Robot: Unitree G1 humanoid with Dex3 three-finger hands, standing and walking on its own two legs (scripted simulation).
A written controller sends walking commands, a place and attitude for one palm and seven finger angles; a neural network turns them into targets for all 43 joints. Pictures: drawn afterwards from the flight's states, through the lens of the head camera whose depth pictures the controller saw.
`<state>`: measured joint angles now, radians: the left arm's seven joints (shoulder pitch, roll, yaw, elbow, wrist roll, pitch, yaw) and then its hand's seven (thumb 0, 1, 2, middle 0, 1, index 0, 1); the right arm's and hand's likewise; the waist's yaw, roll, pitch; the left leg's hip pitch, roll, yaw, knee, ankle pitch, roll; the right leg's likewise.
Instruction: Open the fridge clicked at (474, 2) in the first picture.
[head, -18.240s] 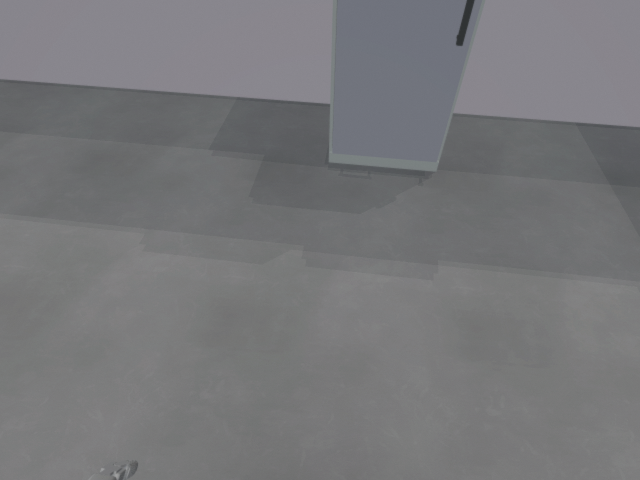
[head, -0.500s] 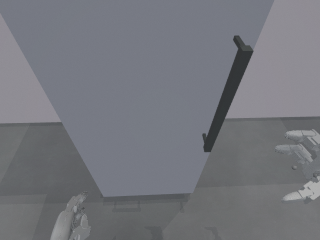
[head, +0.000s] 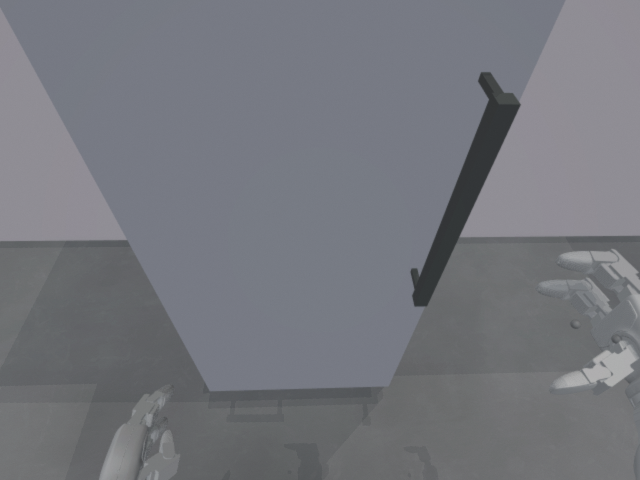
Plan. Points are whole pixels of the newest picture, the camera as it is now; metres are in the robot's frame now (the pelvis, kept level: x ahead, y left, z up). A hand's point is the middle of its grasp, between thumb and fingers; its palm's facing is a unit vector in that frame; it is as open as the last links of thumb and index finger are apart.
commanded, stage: move the hooked fingers beside the handle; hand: right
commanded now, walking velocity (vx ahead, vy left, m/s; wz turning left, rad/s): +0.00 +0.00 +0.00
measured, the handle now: (446, 215) +0.44 -0.14 +0.10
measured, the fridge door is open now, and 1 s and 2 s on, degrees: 0 0 0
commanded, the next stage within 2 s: none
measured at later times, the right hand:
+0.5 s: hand (537, 285) +0.34 -0.23 +0.09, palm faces -0.06 +1.00 -0.03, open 14.0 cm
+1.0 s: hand (510, 263) +0.38 -0.22 +0.09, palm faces -0.07 +1.00 -0.01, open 14.0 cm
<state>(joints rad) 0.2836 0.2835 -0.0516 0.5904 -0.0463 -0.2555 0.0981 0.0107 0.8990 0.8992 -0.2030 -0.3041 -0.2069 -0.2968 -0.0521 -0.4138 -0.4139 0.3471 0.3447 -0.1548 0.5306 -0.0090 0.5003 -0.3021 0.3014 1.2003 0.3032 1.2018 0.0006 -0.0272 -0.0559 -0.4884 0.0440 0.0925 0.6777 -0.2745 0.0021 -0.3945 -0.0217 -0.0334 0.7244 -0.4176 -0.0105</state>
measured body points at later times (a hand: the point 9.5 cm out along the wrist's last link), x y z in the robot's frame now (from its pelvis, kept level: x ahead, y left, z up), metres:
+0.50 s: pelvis +0.00 +0.01 +0.00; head +0.04 +0.01 +0.45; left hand +0.13 +0.26 -0.09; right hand +0.34 -0.29 +0.10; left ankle +0.04 +0.12 -0.72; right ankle -0.03 -0.11 -0.72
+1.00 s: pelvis +0.00 +0.01 +0.00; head +0.05 +0.01 +0.44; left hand +0.12 +0.26 -0.10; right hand +0.38 -0.27 +0.09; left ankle +0.04 +0.12 -0.72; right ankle -0.03 -0.11 -0.72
